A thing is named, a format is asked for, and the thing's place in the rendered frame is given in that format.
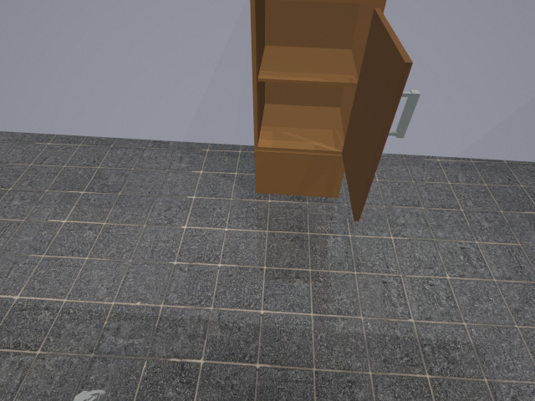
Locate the cupboard door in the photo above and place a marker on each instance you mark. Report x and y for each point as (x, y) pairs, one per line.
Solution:
(384, 71)

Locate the handle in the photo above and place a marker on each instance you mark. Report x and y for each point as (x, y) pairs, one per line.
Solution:
(405, 118)

